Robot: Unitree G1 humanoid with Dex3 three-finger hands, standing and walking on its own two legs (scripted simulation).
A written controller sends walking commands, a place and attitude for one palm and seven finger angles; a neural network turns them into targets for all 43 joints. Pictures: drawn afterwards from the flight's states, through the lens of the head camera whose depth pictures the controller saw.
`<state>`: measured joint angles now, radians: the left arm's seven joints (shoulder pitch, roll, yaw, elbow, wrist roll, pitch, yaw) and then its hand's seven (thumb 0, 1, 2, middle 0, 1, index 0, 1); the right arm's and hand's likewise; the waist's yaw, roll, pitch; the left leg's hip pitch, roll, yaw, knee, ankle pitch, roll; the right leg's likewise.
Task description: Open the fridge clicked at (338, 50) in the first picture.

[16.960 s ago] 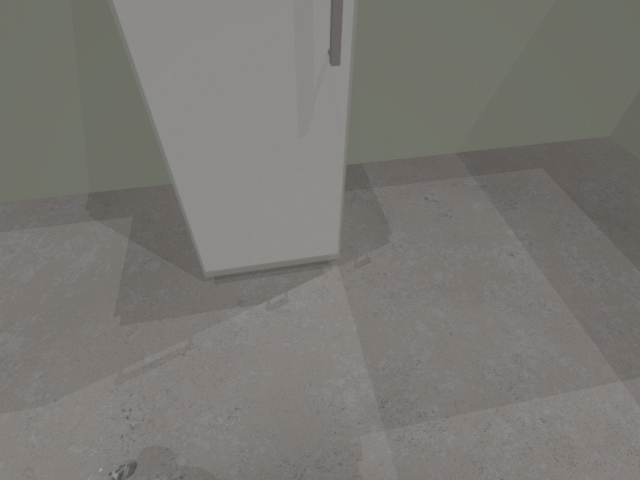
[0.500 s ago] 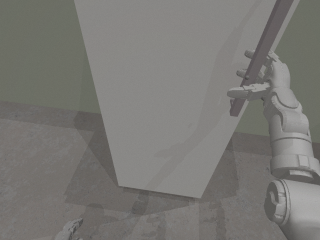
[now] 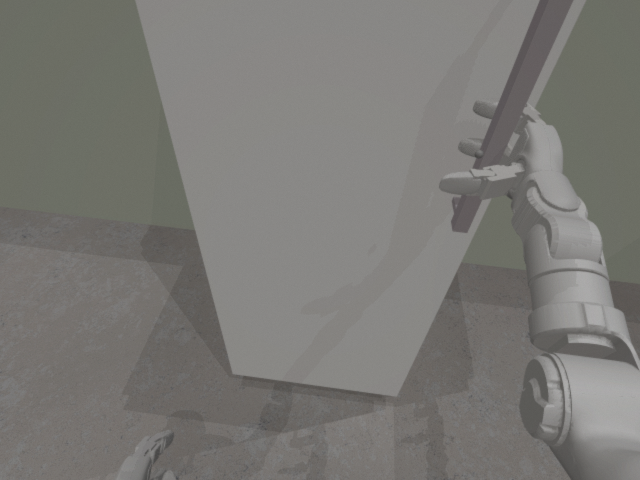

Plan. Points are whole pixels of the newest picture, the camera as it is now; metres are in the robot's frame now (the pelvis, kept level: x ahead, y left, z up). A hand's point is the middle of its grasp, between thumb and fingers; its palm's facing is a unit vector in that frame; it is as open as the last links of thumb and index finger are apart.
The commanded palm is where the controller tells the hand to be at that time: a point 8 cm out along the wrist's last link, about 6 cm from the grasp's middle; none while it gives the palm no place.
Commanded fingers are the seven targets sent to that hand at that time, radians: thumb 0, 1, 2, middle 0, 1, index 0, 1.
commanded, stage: slide the fingers in behind the handle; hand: right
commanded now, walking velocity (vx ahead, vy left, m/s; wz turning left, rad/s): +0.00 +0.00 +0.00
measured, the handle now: (505, 100) +0.49 -0.17 +0.27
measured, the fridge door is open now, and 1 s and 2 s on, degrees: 0 0 0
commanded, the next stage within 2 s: grip the handle and tug to test in 0.04 s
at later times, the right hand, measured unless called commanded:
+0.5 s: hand (479, 153) +0.45 -0.14 +0.22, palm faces +0.06 +1.00 +0.03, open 10.9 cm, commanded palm +0.42 -0.19 +0.22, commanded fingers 0.00 -0.39 -0.68 0.40 1.33 0.40 1.33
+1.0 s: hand (481, 156) +0.44 -0.14 +0.23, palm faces +0.06 +1.00 +0.02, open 5.5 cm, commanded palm +0.41 -0.20 +0.22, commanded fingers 0.00 -0.90 -0.90 0.45 1.40 0.45 1.40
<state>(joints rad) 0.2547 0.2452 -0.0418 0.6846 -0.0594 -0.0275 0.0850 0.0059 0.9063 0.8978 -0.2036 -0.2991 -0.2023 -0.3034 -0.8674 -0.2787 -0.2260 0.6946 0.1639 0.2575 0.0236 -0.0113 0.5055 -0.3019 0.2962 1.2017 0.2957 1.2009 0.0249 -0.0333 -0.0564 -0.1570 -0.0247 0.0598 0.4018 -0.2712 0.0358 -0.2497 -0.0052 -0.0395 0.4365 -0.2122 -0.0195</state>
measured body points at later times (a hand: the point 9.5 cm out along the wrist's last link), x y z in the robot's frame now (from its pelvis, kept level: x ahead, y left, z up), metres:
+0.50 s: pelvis +0.01 +0.00 +0.00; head +0.00 +0.01 +0.45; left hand +0.11 +0.25 -0.11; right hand +0.44 -0.20 +0.22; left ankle -0.04 +0.09 -0.74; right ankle +0.01 -0.11 -0.74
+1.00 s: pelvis +0.00 +0.00 +0.00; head -0.01 +0.02 +0.45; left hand +0.14 +0.25 -0.11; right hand +0.43 -0.20 +0.23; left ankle -0.04 +0.09 -0.74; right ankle +0.01 -0.11 -0.74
